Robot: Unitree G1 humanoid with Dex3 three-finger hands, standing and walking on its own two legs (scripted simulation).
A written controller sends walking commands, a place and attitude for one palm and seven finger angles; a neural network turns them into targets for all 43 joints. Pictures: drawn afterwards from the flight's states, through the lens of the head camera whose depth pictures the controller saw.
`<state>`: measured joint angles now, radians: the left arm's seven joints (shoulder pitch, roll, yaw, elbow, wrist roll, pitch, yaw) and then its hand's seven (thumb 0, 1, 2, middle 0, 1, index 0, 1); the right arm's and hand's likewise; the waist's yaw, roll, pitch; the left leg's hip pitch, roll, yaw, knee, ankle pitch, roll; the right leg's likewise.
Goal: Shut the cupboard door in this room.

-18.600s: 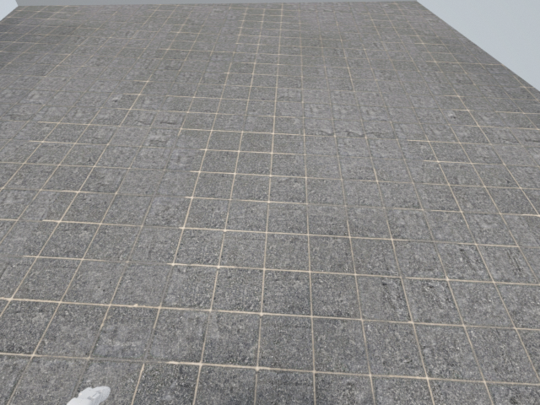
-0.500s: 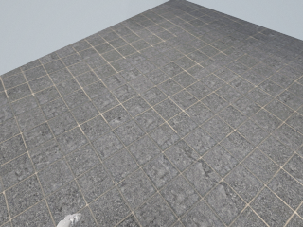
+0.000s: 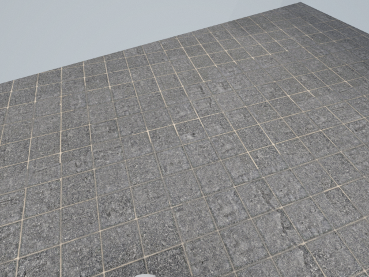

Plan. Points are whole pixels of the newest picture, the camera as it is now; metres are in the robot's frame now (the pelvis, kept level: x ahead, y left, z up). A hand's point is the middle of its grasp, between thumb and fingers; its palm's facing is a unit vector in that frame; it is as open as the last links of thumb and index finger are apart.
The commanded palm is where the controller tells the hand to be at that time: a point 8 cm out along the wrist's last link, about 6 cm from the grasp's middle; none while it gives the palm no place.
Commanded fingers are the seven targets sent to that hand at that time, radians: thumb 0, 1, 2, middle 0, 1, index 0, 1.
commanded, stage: turn or walk to find it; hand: left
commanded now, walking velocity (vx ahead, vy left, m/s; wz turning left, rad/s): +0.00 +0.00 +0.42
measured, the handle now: out of the picture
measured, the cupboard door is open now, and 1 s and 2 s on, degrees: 82 82 82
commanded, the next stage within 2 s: none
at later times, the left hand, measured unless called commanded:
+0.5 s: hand out of the picture +0.04 +0.22 -0.15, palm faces +0.19 -0.94 -0.27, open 7.4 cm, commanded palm none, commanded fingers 0.00 0.90 0.90 -0.20 -0.30 -0.20 -0.30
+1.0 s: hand out of the picture -0.10 +0.18 -0.16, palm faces +0.45 -0.85 -0.26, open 7.4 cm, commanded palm none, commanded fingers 0.00 0.90 0.90 -0.20 -0.30 -0.20 -0.30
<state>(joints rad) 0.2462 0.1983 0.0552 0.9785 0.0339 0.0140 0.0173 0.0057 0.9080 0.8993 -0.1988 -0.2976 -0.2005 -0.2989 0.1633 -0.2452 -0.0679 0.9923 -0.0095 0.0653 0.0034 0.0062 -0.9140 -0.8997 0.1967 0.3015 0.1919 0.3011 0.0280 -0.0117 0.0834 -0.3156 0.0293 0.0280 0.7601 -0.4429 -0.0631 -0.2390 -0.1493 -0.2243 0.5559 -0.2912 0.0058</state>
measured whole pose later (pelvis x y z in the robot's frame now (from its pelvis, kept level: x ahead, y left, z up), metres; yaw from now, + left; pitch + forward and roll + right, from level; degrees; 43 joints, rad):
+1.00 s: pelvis -0.04 -0.02 +0.00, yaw +25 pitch +0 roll +2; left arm 0.25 0.19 0.05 0.98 0.03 0.01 0.02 0.01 0.91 0.90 -0.20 -0.30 -0.20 -0.30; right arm 0.16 -0.24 -0.06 1.00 -0.01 0.07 0.00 0.01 -0.91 -0.90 0.20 0.30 0.19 0.30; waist 0.03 -0.01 0.09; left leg -0.32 0.03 0.04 0.76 -0.44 -0.06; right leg -0.23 -0.14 -0.25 0.56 -0.31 -0.01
